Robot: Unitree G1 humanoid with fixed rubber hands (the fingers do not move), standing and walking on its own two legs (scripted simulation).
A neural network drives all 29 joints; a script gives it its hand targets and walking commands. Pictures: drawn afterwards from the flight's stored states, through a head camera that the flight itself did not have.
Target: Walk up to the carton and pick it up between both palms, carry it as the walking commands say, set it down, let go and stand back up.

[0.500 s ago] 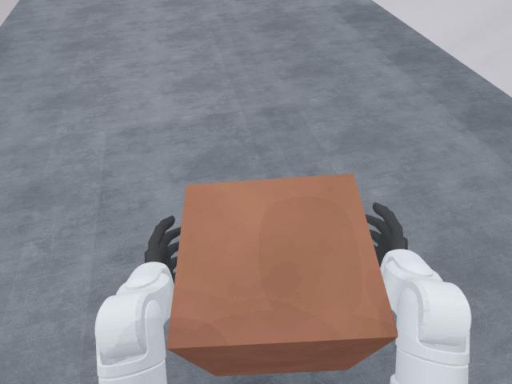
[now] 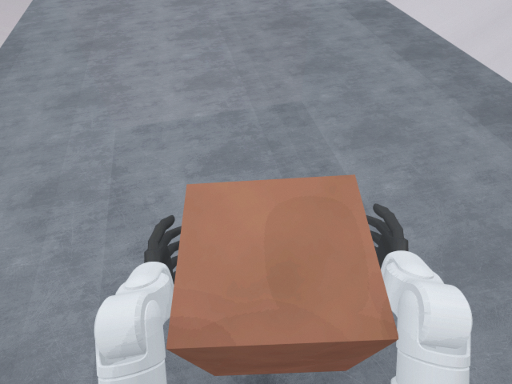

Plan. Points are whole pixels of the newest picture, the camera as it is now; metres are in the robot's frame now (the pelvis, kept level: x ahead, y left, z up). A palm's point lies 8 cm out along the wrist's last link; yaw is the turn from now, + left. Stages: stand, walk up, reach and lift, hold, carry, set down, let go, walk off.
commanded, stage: carry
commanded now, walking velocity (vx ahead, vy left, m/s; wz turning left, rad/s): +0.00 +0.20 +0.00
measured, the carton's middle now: (275, 288) +0.25 -0.01 +0.02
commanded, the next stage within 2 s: none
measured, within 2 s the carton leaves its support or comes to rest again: neither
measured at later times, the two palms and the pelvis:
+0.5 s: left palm (101, 282) +0.23 +0.23 +0.09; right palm (338, 269) +0.24 -0.08 +0.10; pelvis -0.02 +0.07 +0.00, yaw +0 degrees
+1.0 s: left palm (99, 304) +0.20 +0.22 +0.10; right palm (353, 289) +0.21 -0.10 +0.10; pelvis -0.04 +0.06 +0.00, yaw +1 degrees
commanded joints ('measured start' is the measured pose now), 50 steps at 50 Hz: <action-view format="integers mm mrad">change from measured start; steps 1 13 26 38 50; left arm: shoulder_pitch -430 -484 -390 -432 -439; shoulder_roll -797 -861 -802 -784 -799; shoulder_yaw -689 -771 -706 -693 -697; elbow -174 -268 -188 -186 -188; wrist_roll -231 -285 -244 -233 -237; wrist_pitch -11 -35 -11 3 0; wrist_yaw -127 -122 -123 -130 -132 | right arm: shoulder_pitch -436 -338 -357 -389 -401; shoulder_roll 842 872 807 820 835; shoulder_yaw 733 700 724 724 735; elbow -146 -181 -190 -161 -167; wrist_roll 285 302 296 287 294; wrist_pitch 10 -28 0 25 29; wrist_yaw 145 160 146 144 149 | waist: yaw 31 -3 24 18 21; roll -205 157 88 20 37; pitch -194 -335 -346 -249 -278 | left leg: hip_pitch -84 369 251 128 108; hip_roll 117 331 288 280 241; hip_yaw -227 -253 -230 -264 -273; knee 389 -185 -280 -415 -347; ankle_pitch -171 738 282 -231 -27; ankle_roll -114 119 -25 -75 -63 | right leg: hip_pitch -51 -267 83 28 76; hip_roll -373 35 49 20 -5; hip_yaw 375 -82 -113 -55 -49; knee -389 491 -127 -89 -76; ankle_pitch -33 -260 67 -2 59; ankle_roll -244 -24 -16 -37 -30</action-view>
